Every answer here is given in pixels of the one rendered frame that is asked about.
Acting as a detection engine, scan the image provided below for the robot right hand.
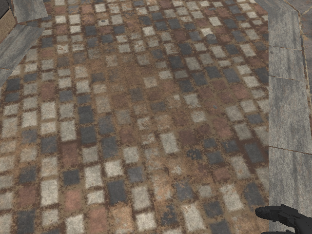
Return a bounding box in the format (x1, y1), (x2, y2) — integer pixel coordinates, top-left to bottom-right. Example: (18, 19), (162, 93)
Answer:
(254, 204), (312, 234)

